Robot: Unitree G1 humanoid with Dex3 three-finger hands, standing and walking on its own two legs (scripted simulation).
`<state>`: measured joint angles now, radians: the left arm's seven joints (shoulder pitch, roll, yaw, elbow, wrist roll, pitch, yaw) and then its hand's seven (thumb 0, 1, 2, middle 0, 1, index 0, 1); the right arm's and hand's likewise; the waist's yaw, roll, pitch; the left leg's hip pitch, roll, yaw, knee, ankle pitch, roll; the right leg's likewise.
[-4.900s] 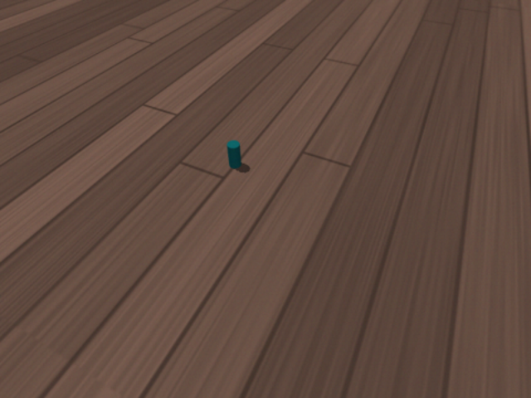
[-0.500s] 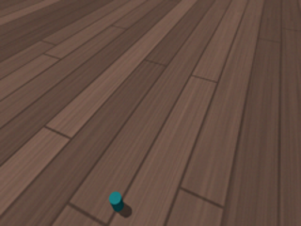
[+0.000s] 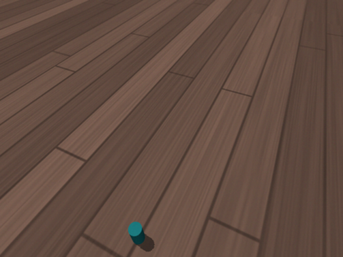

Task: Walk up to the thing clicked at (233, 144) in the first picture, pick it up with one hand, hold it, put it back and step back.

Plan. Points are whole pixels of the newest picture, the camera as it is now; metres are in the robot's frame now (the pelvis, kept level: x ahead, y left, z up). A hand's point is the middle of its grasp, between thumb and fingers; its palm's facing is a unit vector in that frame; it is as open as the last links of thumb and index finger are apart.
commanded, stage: walk up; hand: left
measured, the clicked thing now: (136, 233) +0.41 +0.21 -0.71
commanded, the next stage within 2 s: none
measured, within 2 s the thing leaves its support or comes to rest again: neither
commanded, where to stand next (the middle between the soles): +0.06 +0.01 m, yaw +0 degrees
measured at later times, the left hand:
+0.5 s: hand out of the picture +0.10 +0.26 -0.16, palm faces +0.01 -0.93 -0.36, open 7.4 cm
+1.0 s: hand out of the picture +0.01 +0.28 -0.17, palm faces -0.14 -0.93 -0.35, open 7.4 cm
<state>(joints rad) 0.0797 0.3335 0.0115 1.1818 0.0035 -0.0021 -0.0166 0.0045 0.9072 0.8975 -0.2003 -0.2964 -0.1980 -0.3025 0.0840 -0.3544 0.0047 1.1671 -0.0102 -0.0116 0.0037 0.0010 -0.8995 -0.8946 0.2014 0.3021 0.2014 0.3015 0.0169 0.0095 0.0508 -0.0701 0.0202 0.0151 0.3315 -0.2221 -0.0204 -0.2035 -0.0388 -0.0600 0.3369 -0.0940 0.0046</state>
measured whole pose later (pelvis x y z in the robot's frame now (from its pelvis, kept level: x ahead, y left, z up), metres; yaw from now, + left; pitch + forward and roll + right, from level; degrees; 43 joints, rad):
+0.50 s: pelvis -0.02 +0.00 -0.01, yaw +1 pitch -1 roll +0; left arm 0.01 0.36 0.05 1.06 0.00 0.04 -0.01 0.00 0.91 0.90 -0.20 -0.30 -0.20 -0.30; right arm 0.06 -0.39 -0.03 1.07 0.01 0.02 -0.01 0.00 -0.90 -0.89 0.20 0.30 0.20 0.30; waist -0.01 0.00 0.13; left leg -0.23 0.02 0.00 0.54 -0.27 -0.01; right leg -0.32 -0.05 -0.07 0.47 -0.13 -0.01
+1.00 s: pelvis -0.06 +0.01 -0.01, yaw -3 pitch -2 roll -1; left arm 0.23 0.43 0.07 1.01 0.03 0.03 -0.06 0.01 0.91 0.90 -0.20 -0.30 -0.20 -0.30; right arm 0.32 -0.40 -0.08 0.92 -0.05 -0.04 0.02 0.00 -0.89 -0.89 0.21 0.30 0.21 0.30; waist -0.04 -0.03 0.09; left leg -0.16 0.07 0.06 0.51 -0.33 0.01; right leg -0.29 -0.01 0.04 0.71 -0.48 -0.01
